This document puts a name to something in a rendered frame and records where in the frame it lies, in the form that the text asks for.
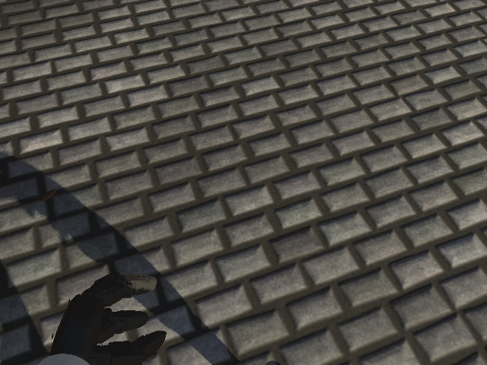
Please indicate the robot left hand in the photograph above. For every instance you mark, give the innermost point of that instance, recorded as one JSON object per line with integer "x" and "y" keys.
{"x": 86, "y": 323}

